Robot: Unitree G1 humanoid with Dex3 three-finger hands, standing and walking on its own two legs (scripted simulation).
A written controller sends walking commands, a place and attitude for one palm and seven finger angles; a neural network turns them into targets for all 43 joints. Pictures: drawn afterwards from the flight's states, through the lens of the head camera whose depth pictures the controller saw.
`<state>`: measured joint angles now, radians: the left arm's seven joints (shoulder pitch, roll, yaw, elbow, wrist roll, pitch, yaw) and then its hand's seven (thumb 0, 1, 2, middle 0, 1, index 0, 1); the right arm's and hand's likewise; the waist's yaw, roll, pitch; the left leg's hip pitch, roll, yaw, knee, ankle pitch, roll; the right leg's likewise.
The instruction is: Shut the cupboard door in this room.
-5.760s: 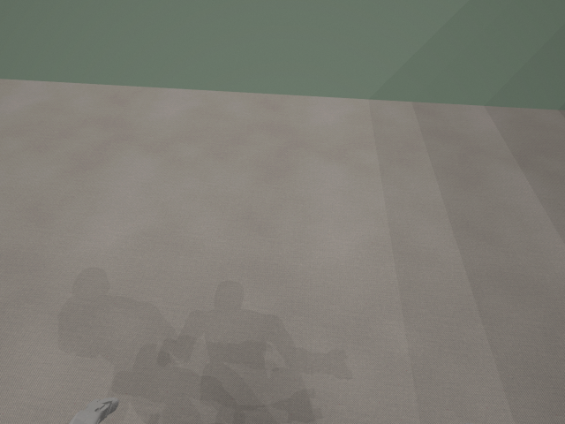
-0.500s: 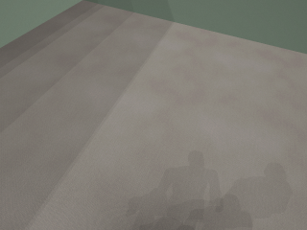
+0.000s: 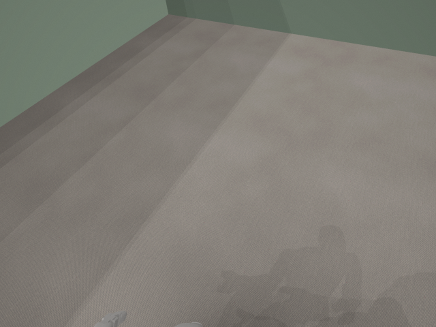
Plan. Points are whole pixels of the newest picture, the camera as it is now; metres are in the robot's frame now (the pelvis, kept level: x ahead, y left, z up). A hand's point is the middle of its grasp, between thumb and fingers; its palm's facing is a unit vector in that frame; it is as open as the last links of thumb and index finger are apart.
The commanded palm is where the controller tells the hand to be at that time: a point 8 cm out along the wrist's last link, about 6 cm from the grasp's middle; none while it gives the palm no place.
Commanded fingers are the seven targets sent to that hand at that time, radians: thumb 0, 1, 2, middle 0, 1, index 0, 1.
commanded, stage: turn or walk to find it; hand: left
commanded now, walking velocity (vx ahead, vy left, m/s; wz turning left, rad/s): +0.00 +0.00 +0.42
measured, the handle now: out of the picture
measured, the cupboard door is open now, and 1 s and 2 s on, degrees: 87 87 87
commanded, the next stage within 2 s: none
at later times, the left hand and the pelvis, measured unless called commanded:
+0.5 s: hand out of the picture -0.07 +0.24 -0.18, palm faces +0.31 -0.92 -0.24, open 7.4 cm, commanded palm none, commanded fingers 0.00 0.90 0.90 -0.20 -0.30 -0.20 -0.30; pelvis -0.04 +0.03 -0.01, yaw +14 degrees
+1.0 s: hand out of the picture -0.04 +0.22 -0.14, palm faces +0.41 -0.87 -0.28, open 7.4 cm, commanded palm none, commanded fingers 0.00 0.90 0.90 -0.20 -0.30 -0.20 -0.30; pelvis -0.07 -0.01 +0.00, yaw +25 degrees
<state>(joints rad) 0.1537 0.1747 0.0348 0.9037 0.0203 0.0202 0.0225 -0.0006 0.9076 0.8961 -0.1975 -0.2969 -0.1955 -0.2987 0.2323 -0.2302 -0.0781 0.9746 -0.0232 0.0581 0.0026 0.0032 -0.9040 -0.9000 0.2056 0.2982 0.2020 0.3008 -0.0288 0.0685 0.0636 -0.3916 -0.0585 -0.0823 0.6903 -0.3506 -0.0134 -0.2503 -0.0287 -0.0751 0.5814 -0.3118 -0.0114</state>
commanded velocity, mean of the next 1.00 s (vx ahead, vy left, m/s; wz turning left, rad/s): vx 0.00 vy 0.00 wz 0.42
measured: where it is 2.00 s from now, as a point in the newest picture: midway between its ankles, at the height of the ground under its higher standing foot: outside the picture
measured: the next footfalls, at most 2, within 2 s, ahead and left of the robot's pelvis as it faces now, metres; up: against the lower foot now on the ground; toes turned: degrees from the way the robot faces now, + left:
left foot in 0.46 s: -0.04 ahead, +0.14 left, +0.00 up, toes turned +19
right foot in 0.98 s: +0.01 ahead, -0.09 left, +0.00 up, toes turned +21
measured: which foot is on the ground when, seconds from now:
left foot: up 0.00-0.44, down 0.46-0.98, up 1.00-1.00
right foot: down 0.00-0.46, up 0.48-0.96, down 0.98-1.00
